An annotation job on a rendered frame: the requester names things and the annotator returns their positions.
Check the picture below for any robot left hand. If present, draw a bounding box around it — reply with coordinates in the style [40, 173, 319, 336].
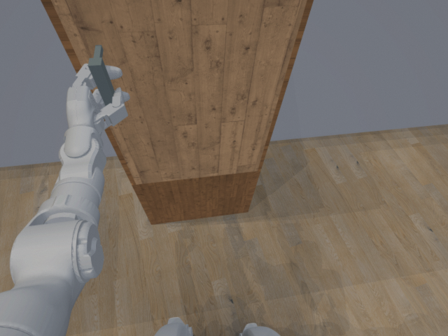
[66, 64, 130, 136]

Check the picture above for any robot shin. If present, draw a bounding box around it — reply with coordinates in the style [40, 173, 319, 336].
[243, 323, 257, 332]
[167, 317, 184, 324]

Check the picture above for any robot right shin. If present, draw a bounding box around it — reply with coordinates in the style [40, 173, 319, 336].
[243, 323, 257, 332]

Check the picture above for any left robot forearm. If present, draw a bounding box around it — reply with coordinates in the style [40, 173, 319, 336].
[10, 126, 106, 284]

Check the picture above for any robot left upper arm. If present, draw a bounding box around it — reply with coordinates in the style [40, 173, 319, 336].
[0, 220, 104, 336]

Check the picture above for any cupboard door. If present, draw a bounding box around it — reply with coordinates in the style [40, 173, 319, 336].
[51, 0, 307, 185]

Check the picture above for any robot left shin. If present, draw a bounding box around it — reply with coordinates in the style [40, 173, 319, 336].
[167, 317, 184, 324]

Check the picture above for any handle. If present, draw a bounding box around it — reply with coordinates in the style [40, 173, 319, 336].
[88, 45, 115, 106]

